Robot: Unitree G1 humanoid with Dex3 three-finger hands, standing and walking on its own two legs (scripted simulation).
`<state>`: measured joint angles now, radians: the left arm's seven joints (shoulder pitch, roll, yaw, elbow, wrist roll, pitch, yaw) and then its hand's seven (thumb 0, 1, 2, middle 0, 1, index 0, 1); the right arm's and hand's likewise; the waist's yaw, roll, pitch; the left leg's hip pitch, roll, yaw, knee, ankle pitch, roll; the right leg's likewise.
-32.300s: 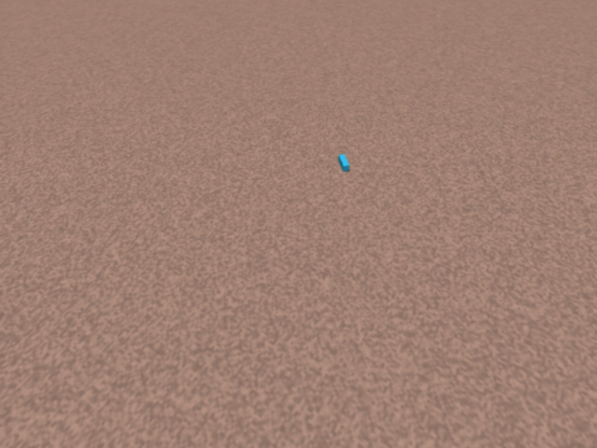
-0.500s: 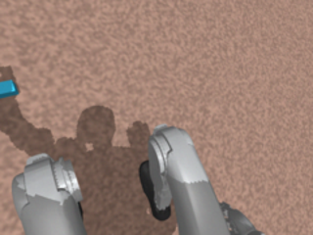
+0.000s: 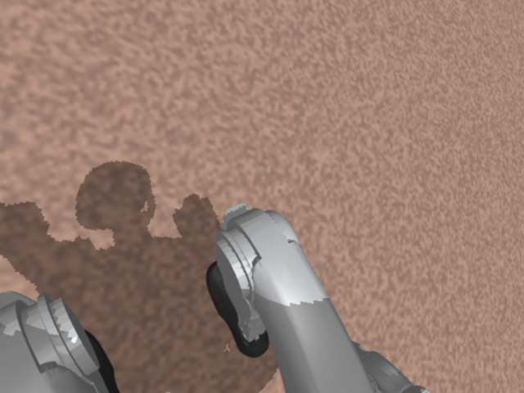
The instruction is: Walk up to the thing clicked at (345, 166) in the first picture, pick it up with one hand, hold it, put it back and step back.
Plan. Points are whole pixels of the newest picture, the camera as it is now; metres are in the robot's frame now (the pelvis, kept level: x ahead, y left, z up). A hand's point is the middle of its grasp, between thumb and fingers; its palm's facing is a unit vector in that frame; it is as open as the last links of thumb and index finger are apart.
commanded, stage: rest palm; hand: left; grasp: from above
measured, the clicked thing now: out of the picture +0.48 +0.33 -0.29
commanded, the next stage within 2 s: close in 1.00 s
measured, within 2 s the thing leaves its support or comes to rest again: neither
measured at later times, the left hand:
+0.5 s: hand out of the picture +0.45 +0.31 -0.25, palm faces -0.44 -0.17 -0.88, open 13.8 cm
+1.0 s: hand out of the picture +0.45 +0.32 -0.27, palm faces -0.45 -0.19 -0.87, open 13.7 cm
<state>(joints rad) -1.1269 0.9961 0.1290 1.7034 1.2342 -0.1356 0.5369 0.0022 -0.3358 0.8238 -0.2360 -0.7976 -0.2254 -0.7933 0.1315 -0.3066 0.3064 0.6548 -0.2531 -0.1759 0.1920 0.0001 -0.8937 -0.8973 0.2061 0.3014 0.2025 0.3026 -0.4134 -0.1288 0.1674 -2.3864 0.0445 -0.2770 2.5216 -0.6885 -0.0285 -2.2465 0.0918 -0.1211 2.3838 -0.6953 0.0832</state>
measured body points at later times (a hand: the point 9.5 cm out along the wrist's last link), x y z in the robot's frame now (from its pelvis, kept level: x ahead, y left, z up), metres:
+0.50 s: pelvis +0.00 +0.00 +0.00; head +0.28 +0.13 +0.32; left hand +0.47 +0.32 -0.20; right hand +0.06 -0.25 -0.06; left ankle +0.06 +0.14 -0.27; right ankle +0.11 -0.13 -0.27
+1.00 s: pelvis +0.00 +0.00 +0.01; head +0.29 +0.13 +0.32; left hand +0.47 +0.32 -0.22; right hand +0.04 -0.24 -0.05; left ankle +0.06 +0.14 -0.27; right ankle +0.11 -0.13 -0.27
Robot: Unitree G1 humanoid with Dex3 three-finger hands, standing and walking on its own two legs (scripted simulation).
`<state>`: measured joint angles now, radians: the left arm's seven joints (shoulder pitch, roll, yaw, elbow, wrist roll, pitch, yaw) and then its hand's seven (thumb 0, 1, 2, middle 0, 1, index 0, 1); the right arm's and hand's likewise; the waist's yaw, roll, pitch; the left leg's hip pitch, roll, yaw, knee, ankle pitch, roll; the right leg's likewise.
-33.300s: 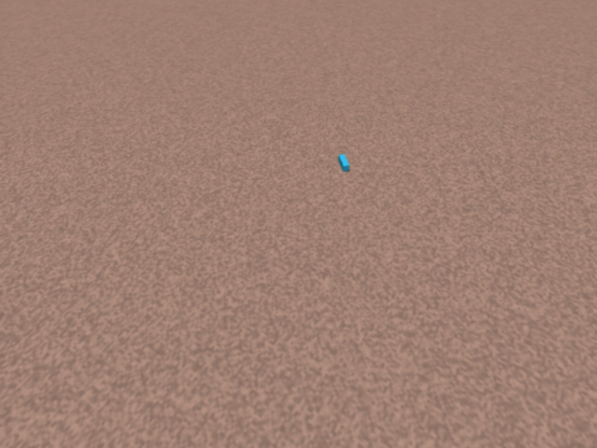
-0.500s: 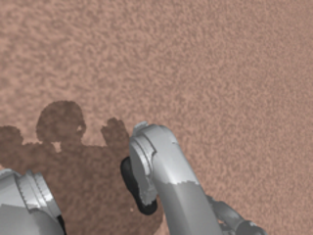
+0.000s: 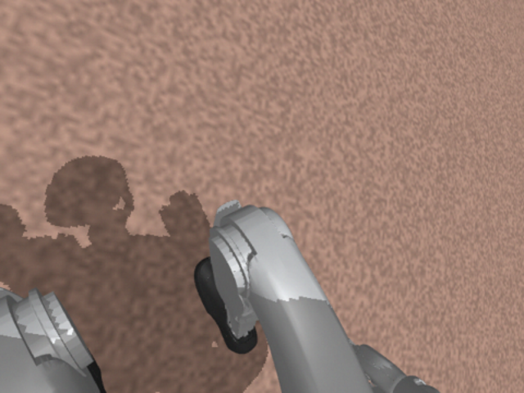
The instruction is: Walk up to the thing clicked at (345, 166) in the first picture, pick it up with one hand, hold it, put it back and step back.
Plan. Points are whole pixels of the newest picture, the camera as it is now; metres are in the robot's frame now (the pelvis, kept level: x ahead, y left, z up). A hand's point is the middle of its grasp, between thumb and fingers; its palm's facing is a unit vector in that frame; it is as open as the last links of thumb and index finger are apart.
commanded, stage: close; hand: left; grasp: from above
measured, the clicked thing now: out of the picture +0.47 +0.35 -0.29
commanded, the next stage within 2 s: settle in 1.70 s
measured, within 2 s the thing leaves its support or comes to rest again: neither
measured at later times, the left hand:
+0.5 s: hand out of the picture +0.45 +0.33 -0.27, palm faces -0.44 -0.19 -0.88, open 12.5 cm
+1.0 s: hand out of the picture +0.44 +0.33 -0.27, palm faces -0.43 -0.18 -0.88, open 10.5 cm
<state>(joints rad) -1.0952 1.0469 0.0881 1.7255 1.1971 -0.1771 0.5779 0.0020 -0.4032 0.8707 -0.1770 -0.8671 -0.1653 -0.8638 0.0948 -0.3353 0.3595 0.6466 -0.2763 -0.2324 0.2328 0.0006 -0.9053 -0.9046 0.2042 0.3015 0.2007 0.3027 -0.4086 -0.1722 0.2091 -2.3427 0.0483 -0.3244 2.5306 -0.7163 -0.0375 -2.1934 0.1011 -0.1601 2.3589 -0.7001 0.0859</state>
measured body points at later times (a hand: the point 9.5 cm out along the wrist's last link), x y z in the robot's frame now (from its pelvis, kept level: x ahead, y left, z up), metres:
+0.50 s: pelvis +0.00 +0.00 +0.00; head +0.29 +0.14 +0.31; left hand +0.46 +0.33 -0.22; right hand +0.05 -0.24 -0.05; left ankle +0.06 +0.14 -0.28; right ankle +0.11 -0.13 -0.28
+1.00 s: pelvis -0.01 +0.00 +0.00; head +0.28 +0.14 +0.31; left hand +0.46 +0.33 -0.22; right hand +0.06 -0.24 -0.05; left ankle +0.06 +0.14 -0.28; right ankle +0.11 -0.12 -0.28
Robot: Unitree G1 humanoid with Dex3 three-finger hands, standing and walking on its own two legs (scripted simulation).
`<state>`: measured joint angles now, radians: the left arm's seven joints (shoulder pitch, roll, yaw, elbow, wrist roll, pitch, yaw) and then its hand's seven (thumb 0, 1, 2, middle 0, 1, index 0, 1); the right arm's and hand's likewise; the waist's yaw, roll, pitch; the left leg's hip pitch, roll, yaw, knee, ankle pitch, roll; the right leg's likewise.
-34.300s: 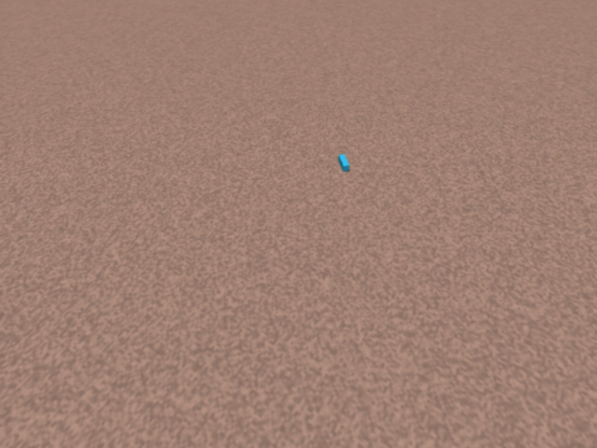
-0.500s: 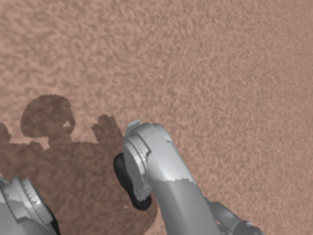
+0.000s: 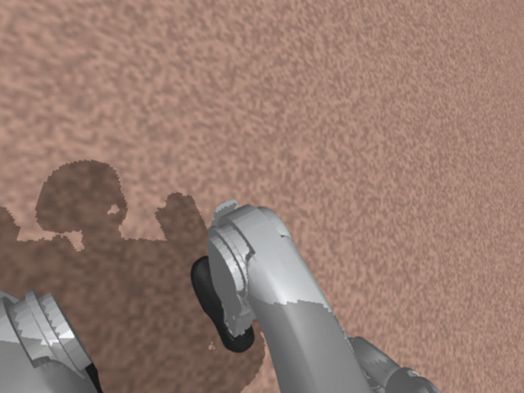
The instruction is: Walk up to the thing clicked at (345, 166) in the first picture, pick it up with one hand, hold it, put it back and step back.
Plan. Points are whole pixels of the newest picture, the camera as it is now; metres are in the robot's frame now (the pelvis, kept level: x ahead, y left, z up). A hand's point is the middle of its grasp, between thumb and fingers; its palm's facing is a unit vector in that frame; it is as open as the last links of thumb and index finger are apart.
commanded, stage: close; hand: left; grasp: from above
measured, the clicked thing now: out of the picture +0.47 +0.35 -0.29
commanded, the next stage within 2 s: settle in 0.70 s
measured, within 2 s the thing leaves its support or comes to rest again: leaves its support in 1.14 s
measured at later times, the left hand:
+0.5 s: hand out of the picture +0.45 +0.33 -0.26, palm faces -0.42 -0.20 -0.89, open 7.9 cm
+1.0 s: hand out of the picture +0.46 +0.33 -0.26, palm faces -0.41 -0.19 -0.89, open 6.4 cm
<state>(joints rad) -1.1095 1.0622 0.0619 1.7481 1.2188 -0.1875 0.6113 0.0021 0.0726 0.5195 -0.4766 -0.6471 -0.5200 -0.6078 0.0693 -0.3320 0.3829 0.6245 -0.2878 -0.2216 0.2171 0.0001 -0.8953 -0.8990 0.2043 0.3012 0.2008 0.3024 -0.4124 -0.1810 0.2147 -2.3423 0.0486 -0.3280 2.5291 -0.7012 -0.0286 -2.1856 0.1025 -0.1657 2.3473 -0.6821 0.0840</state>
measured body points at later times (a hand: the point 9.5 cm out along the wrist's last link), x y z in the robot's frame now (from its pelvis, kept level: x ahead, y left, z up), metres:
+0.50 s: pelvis +0.00 +0.00 +0.00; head +0.29 +0.14 +0.32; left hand +0.47 +0.34 -0.21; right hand +0.06 -0.24 -0.05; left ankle +0.06 +0.14 -0.28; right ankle +0.12 -0.13 -0.28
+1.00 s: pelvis +0.00 +0.00 +0.00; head +0.28 +0.15 +0.32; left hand +0.47 +0.34 -0.21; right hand +0.06 -0.24 -0.05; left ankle +0.06 +0.14 -0.28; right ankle +0.12 -0.13 -0.28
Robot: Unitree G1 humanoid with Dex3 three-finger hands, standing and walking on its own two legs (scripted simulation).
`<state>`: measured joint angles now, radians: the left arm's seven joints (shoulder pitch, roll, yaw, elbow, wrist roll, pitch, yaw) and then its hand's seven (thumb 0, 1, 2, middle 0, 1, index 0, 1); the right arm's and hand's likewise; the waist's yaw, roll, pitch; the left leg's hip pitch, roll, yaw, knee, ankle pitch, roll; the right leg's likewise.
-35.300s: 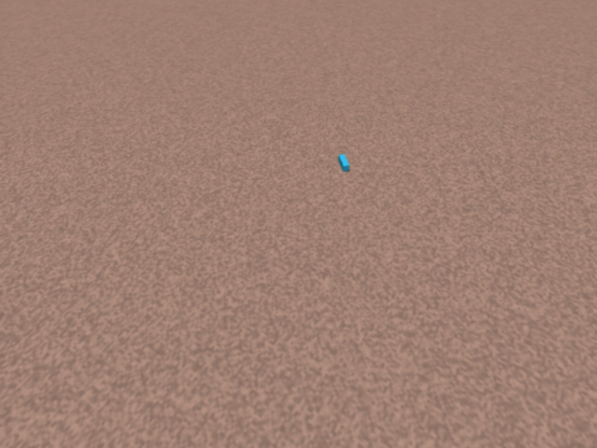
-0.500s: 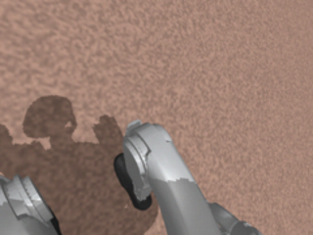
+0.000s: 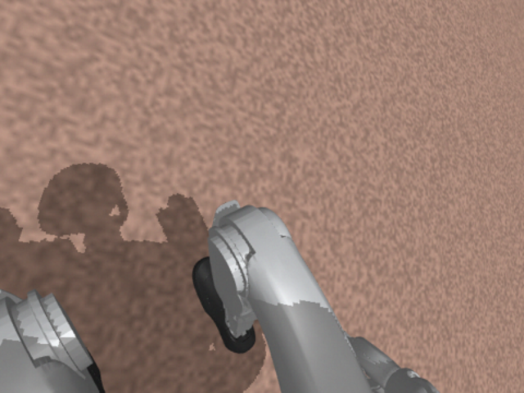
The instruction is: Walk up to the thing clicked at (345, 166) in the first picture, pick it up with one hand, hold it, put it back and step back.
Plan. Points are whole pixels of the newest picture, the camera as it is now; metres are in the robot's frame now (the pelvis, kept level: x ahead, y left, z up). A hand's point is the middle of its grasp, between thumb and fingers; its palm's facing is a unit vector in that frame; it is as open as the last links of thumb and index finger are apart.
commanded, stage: settle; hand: left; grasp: from above
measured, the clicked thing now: out of the picture +0.47 +0.35 -0.29
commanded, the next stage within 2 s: lift in 0.72 s
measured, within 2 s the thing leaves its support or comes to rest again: leaves its support in 0.14 s
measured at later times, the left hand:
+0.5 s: hand out of the picture +0.45 +0.35 -0.18, palm faces -0.41 -0.16 -0.90, open 6.1 cm
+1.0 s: hand out of the picture +0.44 +0.35 -0.12, palm faces -0.42 -0.17 -0.89, open 6.2 cm
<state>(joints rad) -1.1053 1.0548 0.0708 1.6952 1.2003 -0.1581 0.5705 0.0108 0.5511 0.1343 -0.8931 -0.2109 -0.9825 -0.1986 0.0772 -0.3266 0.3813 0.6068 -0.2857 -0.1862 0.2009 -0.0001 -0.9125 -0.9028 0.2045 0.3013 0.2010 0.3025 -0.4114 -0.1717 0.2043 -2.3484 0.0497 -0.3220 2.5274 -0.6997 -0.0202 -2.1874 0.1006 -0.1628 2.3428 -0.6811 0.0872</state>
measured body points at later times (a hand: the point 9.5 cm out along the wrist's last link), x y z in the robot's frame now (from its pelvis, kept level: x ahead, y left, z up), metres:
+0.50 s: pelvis +0.01 -0.01 +0.01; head +0.24 +0.12 +0.37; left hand +0.47 +0.36 -0.13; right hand +0.09 -0.26 -0.07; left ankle +0.06 +0.13 -0.28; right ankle +0.12 -0.13 -0.28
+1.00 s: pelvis +0.00 -0.01 +0.02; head +0.23 +0.09 +0.39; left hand +0.46 +0.36 -0.07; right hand +0.09 -0.27 -0.07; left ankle +0.06 +0.13 -0.28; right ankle +0.12 -0.13 -0.28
